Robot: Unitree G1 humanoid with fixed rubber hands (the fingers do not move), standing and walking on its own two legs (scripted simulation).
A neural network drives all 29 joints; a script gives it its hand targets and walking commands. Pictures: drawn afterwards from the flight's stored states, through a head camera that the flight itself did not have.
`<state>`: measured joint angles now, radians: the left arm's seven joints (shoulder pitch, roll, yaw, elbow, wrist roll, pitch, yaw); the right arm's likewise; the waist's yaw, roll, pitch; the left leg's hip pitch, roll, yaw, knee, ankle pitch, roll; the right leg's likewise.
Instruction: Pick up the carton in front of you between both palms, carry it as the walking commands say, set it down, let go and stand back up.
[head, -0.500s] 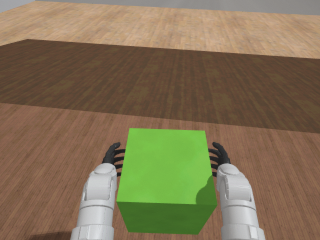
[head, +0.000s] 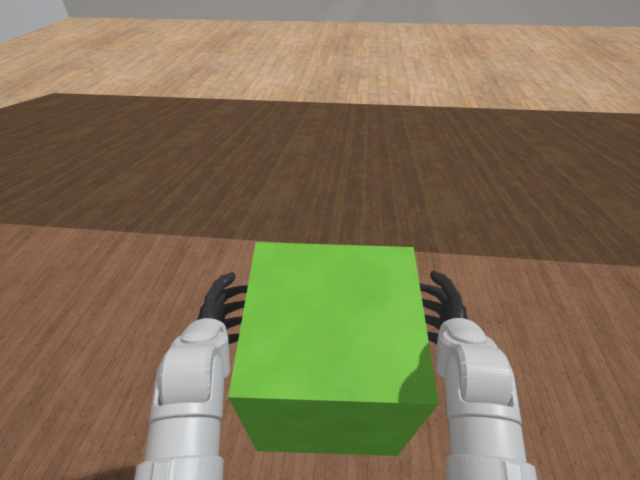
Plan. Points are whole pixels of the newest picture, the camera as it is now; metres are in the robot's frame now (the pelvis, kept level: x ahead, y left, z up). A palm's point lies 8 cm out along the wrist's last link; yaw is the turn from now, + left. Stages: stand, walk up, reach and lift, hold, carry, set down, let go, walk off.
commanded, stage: carry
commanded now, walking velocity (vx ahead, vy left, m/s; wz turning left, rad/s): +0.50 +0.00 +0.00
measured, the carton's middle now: (330, 355) +0.31 +0.00 +0.00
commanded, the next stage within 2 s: none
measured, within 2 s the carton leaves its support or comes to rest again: neither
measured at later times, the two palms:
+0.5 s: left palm (265, 226) +0.48 +0.11 +0.09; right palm (455, 232) +0.47 -0.19 +0.08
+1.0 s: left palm (273, 145) +0.79 +0.13 +0.07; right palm (407, 141) +0.79 -0.17 +0.08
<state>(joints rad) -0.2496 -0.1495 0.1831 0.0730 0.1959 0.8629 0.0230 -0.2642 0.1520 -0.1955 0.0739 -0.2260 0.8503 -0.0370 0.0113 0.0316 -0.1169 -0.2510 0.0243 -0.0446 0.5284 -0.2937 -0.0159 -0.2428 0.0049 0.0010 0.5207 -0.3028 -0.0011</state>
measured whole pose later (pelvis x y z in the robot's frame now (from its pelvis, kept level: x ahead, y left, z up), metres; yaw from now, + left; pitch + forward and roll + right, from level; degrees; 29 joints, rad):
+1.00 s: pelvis +0.56 -0.02 -0.02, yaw +0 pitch +3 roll +2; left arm 0.01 -0.13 0.05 -0.50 0.03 1.22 0.15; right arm 0.00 0.13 -0.06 -0.48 -0.05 1.19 -0.13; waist 0.00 -0.05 -0.12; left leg -0.49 0.03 0.28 0.55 -0.11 0.09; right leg 0.02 -0.11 -0.19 0.61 -0.50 0.02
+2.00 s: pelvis +1.21 -0.03 -0.03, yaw -1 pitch +3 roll +0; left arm -0.46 -0.10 0.20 -0.09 0.04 1.11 0.17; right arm -0.48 0.10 -0.25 -0.08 -0.04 1.08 -0.15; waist -0.01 -0.02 -0.03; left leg -0.55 0.01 0.18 0.60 -0.12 0.09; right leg -0.06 -0.06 -0.19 0.67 -0.53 0.00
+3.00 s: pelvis +1.89 -0.02 -0.12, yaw +0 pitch +4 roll +0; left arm -0.48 -0.07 0.21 -0.05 -0.02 1.04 0.17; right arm -0.47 0.11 -0.25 -0.07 -0.06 1.01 -0.15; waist 0.01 -0.01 -0.02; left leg -0.49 -0.08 0.12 0.63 -0.07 0.18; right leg -0.36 0.06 -0.01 1.32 -0.55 -0.05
